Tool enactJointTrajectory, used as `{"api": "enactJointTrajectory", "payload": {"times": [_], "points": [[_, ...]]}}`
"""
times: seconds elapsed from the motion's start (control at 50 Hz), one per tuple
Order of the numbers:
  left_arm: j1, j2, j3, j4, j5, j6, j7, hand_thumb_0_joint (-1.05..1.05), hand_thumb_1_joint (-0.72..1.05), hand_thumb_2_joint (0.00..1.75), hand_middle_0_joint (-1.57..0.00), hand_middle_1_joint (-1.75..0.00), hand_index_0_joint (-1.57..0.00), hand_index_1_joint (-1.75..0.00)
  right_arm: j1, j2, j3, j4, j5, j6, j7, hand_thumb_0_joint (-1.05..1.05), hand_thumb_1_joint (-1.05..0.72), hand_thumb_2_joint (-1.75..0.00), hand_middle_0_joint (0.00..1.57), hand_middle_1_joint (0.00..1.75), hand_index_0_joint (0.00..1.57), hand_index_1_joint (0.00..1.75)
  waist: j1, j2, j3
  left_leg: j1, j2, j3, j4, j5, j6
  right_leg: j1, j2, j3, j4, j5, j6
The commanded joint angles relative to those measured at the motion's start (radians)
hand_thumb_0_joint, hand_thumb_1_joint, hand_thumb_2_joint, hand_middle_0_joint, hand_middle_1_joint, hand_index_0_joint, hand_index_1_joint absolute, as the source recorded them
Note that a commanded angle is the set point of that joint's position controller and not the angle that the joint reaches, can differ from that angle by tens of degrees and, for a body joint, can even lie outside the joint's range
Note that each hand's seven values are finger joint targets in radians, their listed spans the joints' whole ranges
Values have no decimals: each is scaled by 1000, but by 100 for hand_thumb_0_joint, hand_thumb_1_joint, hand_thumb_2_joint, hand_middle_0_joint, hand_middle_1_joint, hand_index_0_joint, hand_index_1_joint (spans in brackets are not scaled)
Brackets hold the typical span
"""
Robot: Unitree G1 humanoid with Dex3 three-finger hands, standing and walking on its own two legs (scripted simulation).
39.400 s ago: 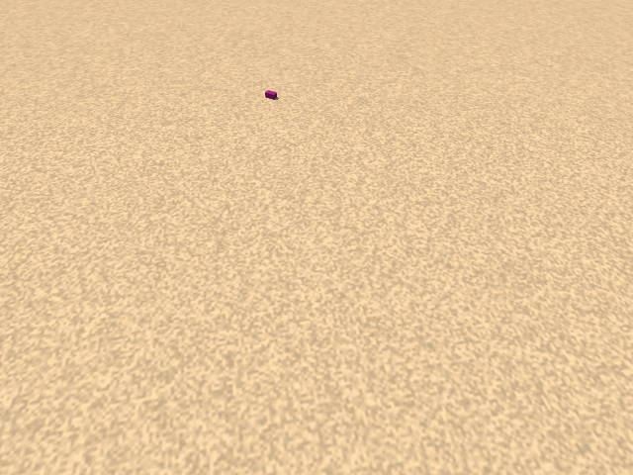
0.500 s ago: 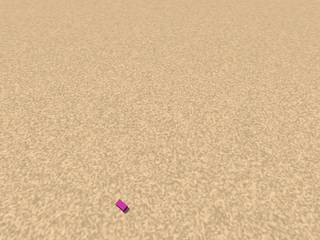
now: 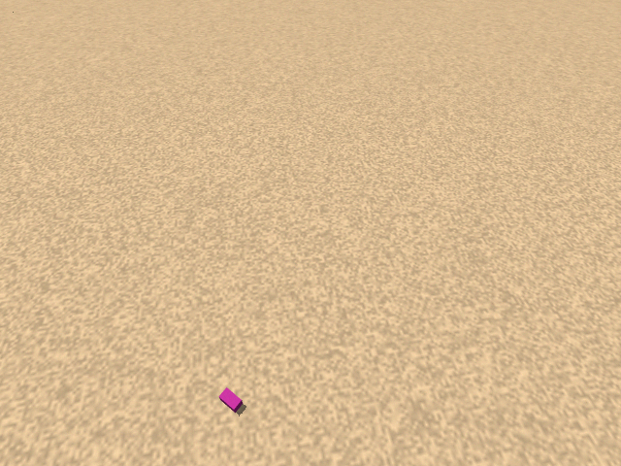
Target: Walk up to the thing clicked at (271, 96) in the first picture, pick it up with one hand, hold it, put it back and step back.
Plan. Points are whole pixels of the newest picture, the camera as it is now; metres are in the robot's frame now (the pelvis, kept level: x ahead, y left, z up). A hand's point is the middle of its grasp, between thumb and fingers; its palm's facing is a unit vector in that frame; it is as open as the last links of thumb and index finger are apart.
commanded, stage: stand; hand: left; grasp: from above
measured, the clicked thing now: (230, 400) +0.44 +0.24 -0.76
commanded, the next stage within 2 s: step back in 1.12 s
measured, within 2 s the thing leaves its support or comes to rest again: neither
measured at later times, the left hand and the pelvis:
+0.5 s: hand out of the picture +0.07 +0.25 -0.16, palm faces +0.01 -0.94 -0.34, open 7.4 cm; pelvis +0.00 +0.00 +0.00, yaw +0 degrees
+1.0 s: hand out of the picture +0.09 +0.24 -0.16, palm faces +0.01 -0.94 -0.34, open 7.4 cm; pelvis +0.02 -0.01 +0.00, yaw +0 degrees
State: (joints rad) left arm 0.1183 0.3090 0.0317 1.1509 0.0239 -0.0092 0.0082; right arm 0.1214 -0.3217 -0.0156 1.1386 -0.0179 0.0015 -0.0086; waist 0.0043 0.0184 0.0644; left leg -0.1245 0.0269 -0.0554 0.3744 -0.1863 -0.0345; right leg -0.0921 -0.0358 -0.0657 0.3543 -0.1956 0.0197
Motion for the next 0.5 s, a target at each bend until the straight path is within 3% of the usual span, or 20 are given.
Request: {"api": "enactJointTrajectory", "payload": {"times": [0.0, 0.14, 0.22, 0.32, 0.44, 0.48], "points": [[-34, 221, 37, -57, -3, -16, 16, 0, 90, 90, -20, -30, -20, -30, -30, -202, -30, -51, 0, -20, -12, 0, -90, -90, 20, 30, 20, 30, 1, -16, -46, -28, 81, -58, -67, 111, 48, 8, -95, 93, -84, 65, -21], [-43, 216, 36, -57, -7, -16, 13, 0, 90, 90, -20, -30, -20, -30, -37, -207, -29, -52, 1, -25, -12, 0, -90, -90, 20, 30, 20, 30, 2, -5, -65, -26, 84, -57, -75, 154, 47, 33, -97, 86, -74, 110, -22], [-42, 217, 35, -57, -5, -14, 11, 0, 90, 90, -20, -30, -20, -30, -48, -210, -30, -51, 4, -25, -11, 0, -90, -90, 20, 30, 20, 30, 7, -7, -48, -23, 87, -64, -87, 130, 46, 11, -90, 77, -79, 54, -24], [-47, 228, 38, -59, -6, -16, 10, 0, 90, 90, -20, -30, -20, -30, -41, -209, -30, -51, 1, -26, -9, 0, -90, -90, 20, 30, 20, 30, 3, -19, -68, -28, 88, -63, -86, 132, 47, 25, -98, 84, -80, 60, -27], [-39, 224, 34, -56, -6, -16, 6, 0, 90, 90, -20, -30, -20, -30, -39, -215, -29, -48, 2, -22, -5, 0, -90, -90, 20, 30, 20, 30, 2, -13, -46, -52, 82, -65, -93, 51, 49, 10, -95, 85, -93, -1, -26], [-37, 232, 36, -57, -6, -16, 6, 0, 90, 90, -20, -30, -20, -30, -39, -210, -29, -49, 2, -24, -5, 0, -90, -90, 20, 30, 20, 30, 1, -22, -53, -35, 84, -67, -94, 83, 47, 1, -96, 83, -87, 13, -29]]}}
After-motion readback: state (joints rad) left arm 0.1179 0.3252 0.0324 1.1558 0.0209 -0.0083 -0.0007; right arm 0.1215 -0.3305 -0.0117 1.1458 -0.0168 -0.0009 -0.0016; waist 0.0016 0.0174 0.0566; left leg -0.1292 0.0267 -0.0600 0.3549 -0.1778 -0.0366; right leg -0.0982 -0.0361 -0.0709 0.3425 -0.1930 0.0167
